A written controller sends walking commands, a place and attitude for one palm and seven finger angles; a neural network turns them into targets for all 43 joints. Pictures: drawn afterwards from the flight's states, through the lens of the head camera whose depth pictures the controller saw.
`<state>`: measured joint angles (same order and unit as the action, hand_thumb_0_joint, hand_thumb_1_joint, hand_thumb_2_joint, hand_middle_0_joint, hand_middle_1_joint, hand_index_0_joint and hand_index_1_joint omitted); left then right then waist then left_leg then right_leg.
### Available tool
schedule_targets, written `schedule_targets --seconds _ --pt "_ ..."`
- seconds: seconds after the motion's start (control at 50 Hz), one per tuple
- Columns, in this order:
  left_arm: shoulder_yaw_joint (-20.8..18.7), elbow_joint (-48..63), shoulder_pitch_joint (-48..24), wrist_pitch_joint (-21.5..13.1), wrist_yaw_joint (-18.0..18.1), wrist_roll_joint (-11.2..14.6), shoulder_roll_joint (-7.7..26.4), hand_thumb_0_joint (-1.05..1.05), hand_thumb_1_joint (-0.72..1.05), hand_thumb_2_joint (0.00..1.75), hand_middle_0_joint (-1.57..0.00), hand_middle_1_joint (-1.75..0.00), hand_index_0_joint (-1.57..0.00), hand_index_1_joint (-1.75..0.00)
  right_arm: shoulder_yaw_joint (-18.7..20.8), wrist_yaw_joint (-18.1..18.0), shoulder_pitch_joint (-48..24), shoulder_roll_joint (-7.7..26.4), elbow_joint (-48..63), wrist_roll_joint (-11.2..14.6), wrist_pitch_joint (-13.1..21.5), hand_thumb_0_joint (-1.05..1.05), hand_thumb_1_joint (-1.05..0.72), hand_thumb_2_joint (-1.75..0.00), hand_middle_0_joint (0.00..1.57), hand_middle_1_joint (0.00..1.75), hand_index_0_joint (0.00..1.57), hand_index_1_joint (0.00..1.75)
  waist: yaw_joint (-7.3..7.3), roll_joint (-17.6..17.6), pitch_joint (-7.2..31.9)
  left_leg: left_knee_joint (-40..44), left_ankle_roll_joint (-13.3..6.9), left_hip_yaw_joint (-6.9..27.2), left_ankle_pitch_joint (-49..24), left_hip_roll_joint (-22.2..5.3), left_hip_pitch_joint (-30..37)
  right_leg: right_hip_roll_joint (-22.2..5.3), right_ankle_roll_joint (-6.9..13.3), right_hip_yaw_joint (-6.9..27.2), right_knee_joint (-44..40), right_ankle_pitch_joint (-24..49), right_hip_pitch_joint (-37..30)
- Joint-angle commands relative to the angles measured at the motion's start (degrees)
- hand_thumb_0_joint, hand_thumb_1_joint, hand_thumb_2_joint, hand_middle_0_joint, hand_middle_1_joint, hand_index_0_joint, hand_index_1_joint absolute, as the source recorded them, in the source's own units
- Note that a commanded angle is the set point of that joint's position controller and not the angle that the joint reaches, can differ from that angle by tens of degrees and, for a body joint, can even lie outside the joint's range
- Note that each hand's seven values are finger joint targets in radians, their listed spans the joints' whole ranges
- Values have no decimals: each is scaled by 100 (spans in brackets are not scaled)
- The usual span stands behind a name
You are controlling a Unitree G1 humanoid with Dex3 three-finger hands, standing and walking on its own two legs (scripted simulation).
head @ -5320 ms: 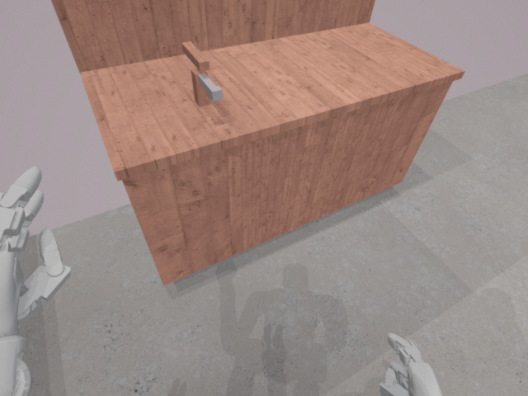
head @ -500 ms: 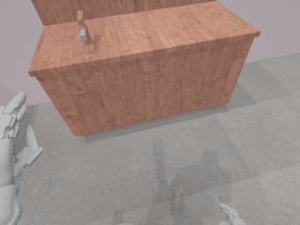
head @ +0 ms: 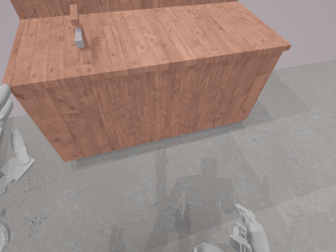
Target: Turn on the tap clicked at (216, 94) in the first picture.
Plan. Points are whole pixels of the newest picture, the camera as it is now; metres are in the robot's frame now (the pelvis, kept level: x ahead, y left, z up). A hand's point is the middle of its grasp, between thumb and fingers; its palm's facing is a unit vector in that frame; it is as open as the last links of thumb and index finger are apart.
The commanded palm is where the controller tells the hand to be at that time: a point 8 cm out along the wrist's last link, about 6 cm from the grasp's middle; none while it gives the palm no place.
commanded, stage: take the last steps up to it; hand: left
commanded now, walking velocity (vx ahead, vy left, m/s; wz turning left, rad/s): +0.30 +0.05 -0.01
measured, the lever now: (79, 42) +0.80 +0.39 +0.04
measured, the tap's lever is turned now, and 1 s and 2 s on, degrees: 0 0 0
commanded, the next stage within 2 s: come to a stop and stand still in 1.56 s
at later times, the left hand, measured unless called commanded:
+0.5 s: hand (67, 109) +0.33 +0.22 +0.18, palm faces +0.36 -0.82 -0.45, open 7.4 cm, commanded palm +0.27 +0.27 +0.18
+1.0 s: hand (76, 76) +0.44 +0.24 +0.18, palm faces +0.44 -0.75 -0.50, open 7.4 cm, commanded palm +0.38 +0.27 +0.18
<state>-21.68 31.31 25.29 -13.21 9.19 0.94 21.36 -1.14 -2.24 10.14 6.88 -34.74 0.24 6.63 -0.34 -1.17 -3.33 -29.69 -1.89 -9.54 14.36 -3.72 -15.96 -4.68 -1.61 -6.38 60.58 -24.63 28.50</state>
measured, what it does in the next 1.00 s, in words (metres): walks ahead: right foot, then left foot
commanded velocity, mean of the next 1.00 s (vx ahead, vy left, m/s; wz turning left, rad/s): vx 0.30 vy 0.05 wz -0.01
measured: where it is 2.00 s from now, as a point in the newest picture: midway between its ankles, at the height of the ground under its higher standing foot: (165, 221)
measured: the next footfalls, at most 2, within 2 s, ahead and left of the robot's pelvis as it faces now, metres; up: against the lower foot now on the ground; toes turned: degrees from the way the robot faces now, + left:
right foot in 0.18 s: +0.12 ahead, -0.10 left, +0.00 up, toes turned -9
left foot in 0.58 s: +0.25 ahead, +0.13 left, +0.00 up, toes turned +10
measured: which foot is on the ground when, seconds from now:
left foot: down 0.00-0.20, up 0.22-0.56, down 0.58-0.98, up 1.00-1.00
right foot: up 0.00-0.16, down 0.18-0.60, up 0.62-0.94, down 0.96-1.00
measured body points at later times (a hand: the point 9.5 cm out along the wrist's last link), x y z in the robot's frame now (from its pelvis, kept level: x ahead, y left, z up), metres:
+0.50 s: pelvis +0.12 -0.01 +0.00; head +0.17 +0.00 +0.45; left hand +0.31 +0.26 +0.20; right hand +0.28 -0.28 -0.08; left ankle +0.18 +0.14 -0.70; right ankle +0.08 -0.10 -0.74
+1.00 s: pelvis +0.22 -0.01 -0.01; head +0.25 -0.03 +0.44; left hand +0.41 +0.28 +0.20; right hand +0.38 -0.21 -0.12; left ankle +0.21 +0.12 -0.73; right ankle +0.26 -0.10 -0.74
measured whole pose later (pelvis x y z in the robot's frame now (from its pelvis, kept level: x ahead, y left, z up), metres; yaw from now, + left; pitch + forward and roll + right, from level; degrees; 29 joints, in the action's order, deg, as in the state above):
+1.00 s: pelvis +0.22 -0.01 -0.01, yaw +0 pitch +0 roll +0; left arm -22.6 28.1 26.8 -12.6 9.2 0.6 22.3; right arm -1.9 -3.2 12.3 8.7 -36.1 0.0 5.0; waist 1.5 3.1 -2.8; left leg -40.6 0.0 -7.1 22.8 -6.2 -17.2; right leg -2.2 1.8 -10.0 34.0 -14.0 18.7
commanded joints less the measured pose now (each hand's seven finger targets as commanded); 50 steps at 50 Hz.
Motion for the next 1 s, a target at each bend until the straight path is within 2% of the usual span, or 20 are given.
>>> schedule_targets --seconds 0.0,0.12,0.14,0.16,0.18,0.2,0.26,0.32,0.42,0.52,0.54,0.56,0.58,0.6,0.64,0.72,0.9,0.92,0.96,0.98 --pt "-595 1397 287 -399 47 51 818 0 90 90 -20 -30 -20 -30 394 -57 -211 1059 704 0 322 0 -90 -90 20 30 20 30 16 1413 923 1308 -707 971 -1378 -1235 633 44 -19 -199 -1239 524 -274" --pt "-635 451 -27 -174 45 65 808 0 90 90 -20 -30 -20 -30 347 -202 -276 1049 637 2 142 0 -90 -90 20 30 20 30 36 734 932 405 -410 754 -527 -1128 278 366 39 -496 -3166 782 -1669" --pt "-631 408 -152 -165 45 31 861 0 90 90 -20 -30 -20 -30 349 -210 -311 1023 633 21 102 0 -90 -90 20 30 20 30 67 341 1072 -363 -328 577 -470 -942 18 161 170 -155 -3567 1014 -2187" --pt "-531 291 -208 -115 31 -20 875 0 90 90 -20 -30 -20 -30 334 -202 -254 898 629 38 43 0 -90 -90 20 30 20 30 38 -739 1209 -1781 -159 157 105 -413 -791 -734 585 1286 -3908 1094 -2784" --pt "-616 300 -330 -95 37 -4 1052 0 90 90 -20 -30 -20 -30 301 -176 -494 879 768 27 48 0 -90 -90 20 30 20 30 121 -1846 977 -3247 122 218 1679 280 -2237 -1877 1200 3434 -4373 1867 -3284" --pt "-659 385 -606 -132 35 44 1078 0 90 90 -20 -30 -20 -30 334 -142 -475 1000 678 -14 77 0 -90 -90 20 30 20 30 95 -1379 847 -4062 216 915 1588 114 -2432 -2229 1318 3611 -4593 1537 -2934" --pt "-585 660 -588 -278 -19 18 1042 0 90 90 -20 -30 -20 -30 323 -77 -489 1004 519 -5 -41 0 -90 -90 20 30 20 30 42 -361 644 -4284 357 1060 747 -200 -2449 -1706 1184 2212 -4401 1814 -2550" --pt "-596 1109 -420 -440 67 -29 1067 0 90 90 -20 -30 -20 -30 313 -95 -547 997 565 -39 -61 0 -90 -90 20 30 20 30 18 -137 678 -3394 353 795 450 -245 -2151 -1454 1069 1112 -4257 3182 -2408" --pt "-949 1418 391 -448 201 69 1123 0 90 90 -20 -30 -20 -30 389 -111 -411 894 875 -47 -30 0 -90 -90 20 30 20 30 231 -418 1006 -1080 269 42 281 8 -1267 -1228 1062 802 -3880 3971 -2855" --pt "-853 1114 302 -363 247 134 923 0 90 90 -20 -30 -20 -30 521 -210 -97 1025 946 -13 -73 0 -90 -90 20 30 20 30 -13 -326 1238 419 177 -205 -823 169 587 -731 584 352 -2755 3084 -2266" --pt "-778 1068 169 -389 230 136 892 0 90 90 -20 -30 -20 -30 575 -240 -14 1136 958 13 -96 0 -90 -90 20 30 20 30 -116 271 1339 579 -47 348 -973 -184 1358 -525 395 230 -1892 2590 -1614" --pt "-613 1018 129 -396 194 152 738 0 90 90 -20 -30 -20 -30 626 -235 -64 1284 985 42 -97 0 -90 -90 20 30 20 30 -125 1498 1347 721 -573 2068 -1652 -1382 2097 55 124 -90 -672 343 -283" --pt "-660 1009 -61 -444 196 118 885 0 90 90 -20 -30 -20 -30 547 -200 -139 1212 1073 33 -74 0 -90 -90 20 30 20 30 -73 1619 1218 1082 -1134 3262 -1985 -2094 1994 362 141 247 399 -1244 370" --pt "-792 662 -189 -410 157 80 1145 0 90 90 -20 -30 -20 -30 434 -207 -261 1154 966 -36 -32 0 -90 -90 20 30 20 30 -109 1409 907 1307 -1276 3393 -1416 -2237 1488 185 152 559 993 -1060 697" --pt "-668 916 -528 -400 89 61 1056 0 90 90 -20 -30 -20 -30 473 -174 -234 1135 782 21 16 0 -90 -90 20 30 20 30 -91 1041 673 1258 -1260 2658 -1032 -1974 1136 -117 95 690 1020 -524 987" --pt "-374 1652 -146 -379 22 44 756 0 90 90 -20 -30 -20 -30 424 -69 -235 1097 776 27 208 0 -90 -90 20 30 20 30 55 1537 825 1363 -814 1173 -858 -1304 525 -112 32 201 -94 376 194" --pt "-644 505 -79 -196 93 50 810 0 90 90 -20 -30 -20 -30 350 -196 -256 1021 678 4 169 0 -90 -90 20 30 20 30 62 839 877 500 -358 678 298 -1128 144 347 12 -496 -3159 699 -1679" --pt "-564 397 -211 -162 85 20 768 0 90 90 -20 -30 -20 -30 353 -202 -260 999 665 15 122 0 -90 -90 20 30 20 30 58 421 904 -201 -240 445 589 -884 -147 149 126 -129 -3563 759 -2054" --pt "-521 264 -359 -75 99 -18 920 0 90 90 -20 -30 -20 -30 294 -168 -304 823 757 38 64 0 -90 -90 20 30 20 30 88 -1691 865 -2900 143 166 1816 251 -2094 -1781 1157 3243 -4514 1077 -2973" --pt "-603 518 -725 -109 110 48 1054 0 90 90 -20 -30 -20 -30 305 -132 -454 952 745 12 105 0 -90 -90 20 30 20 30 116 -1479 786 -3789 233 755 1706 85 -2440 -2202 1372 3496 -4673 1165 -2894"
